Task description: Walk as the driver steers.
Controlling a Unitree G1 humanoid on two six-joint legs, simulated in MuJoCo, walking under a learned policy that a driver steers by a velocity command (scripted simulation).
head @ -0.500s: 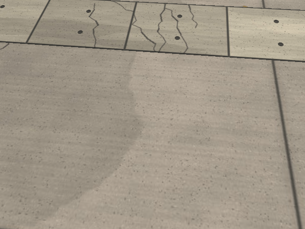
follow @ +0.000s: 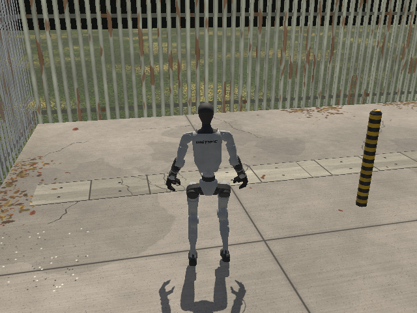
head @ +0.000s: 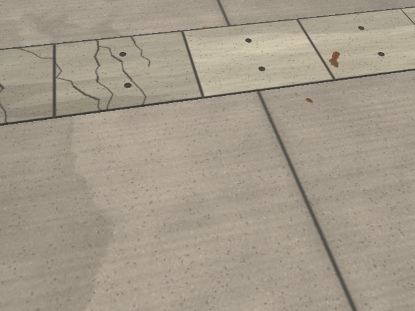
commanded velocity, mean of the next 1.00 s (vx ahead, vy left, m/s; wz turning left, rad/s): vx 0.01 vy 0.00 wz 0.15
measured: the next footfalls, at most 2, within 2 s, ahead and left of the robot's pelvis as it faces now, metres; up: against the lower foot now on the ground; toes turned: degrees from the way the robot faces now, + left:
right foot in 0.18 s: +0.03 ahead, -0.14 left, +0.00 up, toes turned -6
left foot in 0.68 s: +0.00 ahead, +0.08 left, +0.00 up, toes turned +7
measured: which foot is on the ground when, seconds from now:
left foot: down 0.00-0.18, up 0.20-0.66, down 0.68-1.00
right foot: up 0.00-0.16, down 0.18-0.68, up 0.70-1.00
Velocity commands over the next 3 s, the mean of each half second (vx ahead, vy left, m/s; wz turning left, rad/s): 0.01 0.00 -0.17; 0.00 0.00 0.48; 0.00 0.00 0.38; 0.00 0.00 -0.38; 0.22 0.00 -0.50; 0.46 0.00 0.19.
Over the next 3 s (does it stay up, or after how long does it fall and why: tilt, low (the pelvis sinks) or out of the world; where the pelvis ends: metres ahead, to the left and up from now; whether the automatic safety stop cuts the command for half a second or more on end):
stays up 0.28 -0.11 0.00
